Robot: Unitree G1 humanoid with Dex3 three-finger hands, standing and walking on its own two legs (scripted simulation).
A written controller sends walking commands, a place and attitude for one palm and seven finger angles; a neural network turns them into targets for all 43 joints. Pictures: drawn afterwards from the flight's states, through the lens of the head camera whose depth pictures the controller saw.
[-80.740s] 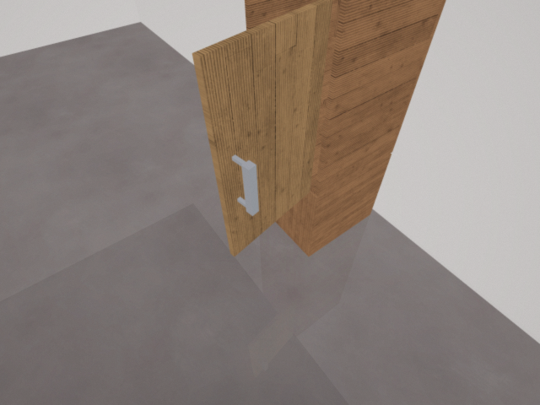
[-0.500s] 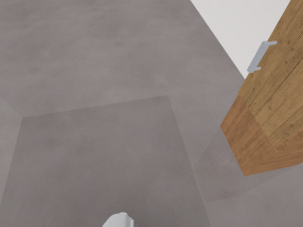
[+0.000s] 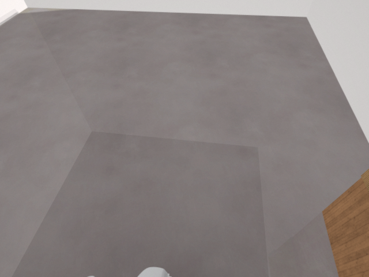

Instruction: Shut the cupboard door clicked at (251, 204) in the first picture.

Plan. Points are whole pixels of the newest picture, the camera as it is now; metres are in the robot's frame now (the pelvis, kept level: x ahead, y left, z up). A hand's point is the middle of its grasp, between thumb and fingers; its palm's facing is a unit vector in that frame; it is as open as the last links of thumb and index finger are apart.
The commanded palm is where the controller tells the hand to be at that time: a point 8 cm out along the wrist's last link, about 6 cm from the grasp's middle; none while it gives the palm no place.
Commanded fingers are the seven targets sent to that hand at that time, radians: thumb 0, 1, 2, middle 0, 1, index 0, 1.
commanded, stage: walk to a spot facing it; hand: left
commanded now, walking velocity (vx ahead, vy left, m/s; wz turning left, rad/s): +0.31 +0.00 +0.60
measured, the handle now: out of the picture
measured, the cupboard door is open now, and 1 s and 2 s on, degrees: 2 2 2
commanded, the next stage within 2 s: turn to face it in 0.90 s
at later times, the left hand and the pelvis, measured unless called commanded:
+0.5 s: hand out of the picture +0.14 +0.27 -0.17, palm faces +0.31 -0.92 -0.22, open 7.4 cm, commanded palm none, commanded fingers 0.00 0.90 0.90 -0.20 -0.30 -0.20 -0.30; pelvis +0.16 +0.07 +0.00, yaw +16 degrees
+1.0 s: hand (101, 209) +0.31 +0.27 -0.15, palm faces +0.50 -0.84 -0.22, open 7.2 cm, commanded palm none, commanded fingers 0.00 0.90 0.90 -0.20 -0.30 -0.20 -0.30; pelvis +0.36 +0.08 +0.01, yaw +29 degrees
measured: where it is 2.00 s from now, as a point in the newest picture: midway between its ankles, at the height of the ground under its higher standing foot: (161, 237)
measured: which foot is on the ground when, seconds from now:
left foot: up 0.00-0.28, down 0.30-0.74, up 0.76-1.00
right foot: down 0.00-0.30, up 0.32-0.72, down 0.74-1.00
